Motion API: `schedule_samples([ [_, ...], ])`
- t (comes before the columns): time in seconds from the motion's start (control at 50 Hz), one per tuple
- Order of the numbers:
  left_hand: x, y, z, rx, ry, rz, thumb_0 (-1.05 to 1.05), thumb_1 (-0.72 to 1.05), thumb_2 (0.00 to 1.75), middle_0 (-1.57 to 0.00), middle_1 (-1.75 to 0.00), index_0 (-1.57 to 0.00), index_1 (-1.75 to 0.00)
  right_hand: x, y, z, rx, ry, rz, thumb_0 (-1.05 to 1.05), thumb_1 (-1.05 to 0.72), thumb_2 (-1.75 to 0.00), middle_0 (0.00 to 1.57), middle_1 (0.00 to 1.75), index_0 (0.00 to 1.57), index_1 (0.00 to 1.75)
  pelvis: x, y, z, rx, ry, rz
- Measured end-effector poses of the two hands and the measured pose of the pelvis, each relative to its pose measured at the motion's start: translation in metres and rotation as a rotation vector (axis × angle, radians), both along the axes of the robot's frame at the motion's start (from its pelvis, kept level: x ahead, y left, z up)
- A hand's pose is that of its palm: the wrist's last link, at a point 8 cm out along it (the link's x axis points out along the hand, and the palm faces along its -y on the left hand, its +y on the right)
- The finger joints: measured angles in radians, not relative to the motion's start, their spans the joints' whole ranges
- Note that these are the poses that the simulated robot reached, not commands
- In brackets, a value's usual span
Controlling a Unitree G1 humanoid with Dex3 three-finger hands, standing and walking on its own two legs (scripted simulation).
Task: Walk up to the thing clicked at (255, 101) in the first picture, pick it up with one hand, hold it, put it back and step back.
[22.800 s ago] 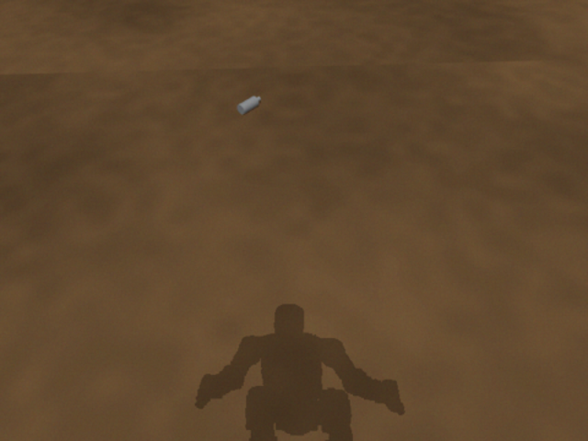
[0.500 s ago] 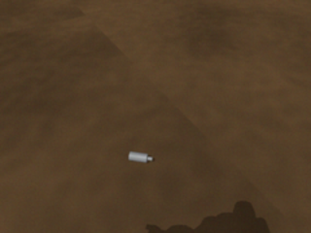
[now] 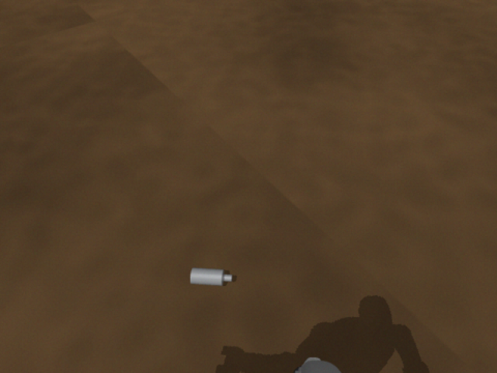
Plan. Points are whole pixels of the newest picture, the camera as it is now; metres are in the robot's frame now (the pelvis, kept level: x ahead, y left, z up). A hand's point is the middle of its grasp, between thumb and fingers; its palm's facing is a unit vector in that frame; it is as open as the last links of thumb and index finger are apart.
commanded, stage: walk up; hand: left
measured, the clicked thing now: (211, 276) +0.58 +0.18 -0.74
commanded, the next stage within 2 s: none
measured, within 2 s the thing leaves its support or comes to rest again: neither
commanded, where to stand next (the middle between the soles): +0.22 -0.04 m, yaw +1 degrees
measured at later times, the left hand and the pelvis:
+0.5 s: hand (138, 344) +0.21 +0.24 -0.17, palm faces +0.00 -0.94 -0.33, open 7.4 cm; pelvis +0.12 -0.02 -0.02, yaw +1 degrees
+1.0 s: hand (134, 347) +0.20 +0.23 -0.14, palm faces +0.02 -0.93 -0.35, open 7.4 cm; pelvis +0.11 -0.03 +0.01, yaw +2 degrees
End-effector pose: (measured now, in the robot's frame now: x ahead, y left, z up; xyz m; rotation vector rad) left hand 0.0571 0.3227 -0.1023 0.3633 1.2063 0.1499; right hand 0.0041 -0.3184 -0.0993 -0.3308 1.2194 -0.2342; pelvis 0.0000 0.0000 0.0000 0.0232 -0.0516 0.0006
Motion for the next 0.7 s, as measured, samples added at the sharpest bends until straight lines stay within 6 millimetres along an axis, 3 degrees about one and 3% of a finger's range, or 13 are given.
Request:
schedule_samples([
  [0.06,0.046,-0.015,0.001,0.023,-0.076,-0.011,0.01,0.91,0.90,-0.20,-0.30,-0.20,-0.30,0.024,-0.013,-0.018,0.013,0.014,0.002,0.01,-0.90,-0.89,0.20,0.31,0.20,0.30,0.027,-0.013,-0.011,-0.013,-0.004,0.006],
  [0.12,0.080,-0.031,0.007,0.023,-0.160,-0.010,0.01,0.91,0.90,-0.20,-0.30,-0.20,-0.30,0.056,-0.019,-0.026,0.024,0.017,0.013,0.01,-0.90,-0.89,0.20,0.30,0.20,0.30,0.046,-0.024,-0.012,-0.014,-0.015,0.009],
  [0.26,0.114,-0.050,0.013,0.008,-0.162,-0.009,0.00,0.90,0.90,-0.20,-0.30,-0.21,-0.30,0.135,-0.021,-0.011,0.021,-0.074,0.059,0.01,-0.91,-0.89,0.20,0.30,0.20,0.30,0.085,-0.028,-0.001,-0.016,0.002,0.002],
  [0.38,0.133,-0.043,-0.016,-0.013,-0.124,0.013,0.00,0.90,0.90,-0.20,-0.30,-0.21,-0.30,0.171,-0.018,-0.012,-0.033,-0.070,0.078,0.01,-0.91,-0.89,0.20,0.30,0.20,0.30,0.108,-0.022,-0.015,-0.033,0.004,0.013],
  [0.48,0.142,-0.040,-0.034,-0.025,-0.073,0.054,0.01,0.91,0.90,-0.20,-0.30,-0.21,-0.30,0.191,-0.012,-0.011,-0.044,-0.059,0.089,0.01,-0.91,-0.89,0.20,0.30,0.20,0.30,0.115,-0.022,-0.019,-0.029,0.013,0.020],
  [0.58,0.135,-0.044,-0.036,-0.010,-0.043,0.067,0.01,0.91,0.90,-0.20,-0.30,-0.21,-0.30,0.218,-0.015,-0.014,-0.034,-0.096,0.111,0.01,-0.90,-0.89,0.20,0.30,0.20,0.30,0.117,-0.029,-0.020,-0.039,0.026,0.012],
  [0.7,0.119,-0.048,-0.022,0.015,-0.004,0.073,0.01,0.91,0.90,-0.20,-0.30,-0.21,-0.30,0.239,-0.012,-0.015,0.018,-0.125,0.107,0.01,-0.90,-0.89,0.20,0.30,0.20,0.30,0.117,-0.035,-0.012,-0.028,0.013,0.026],
])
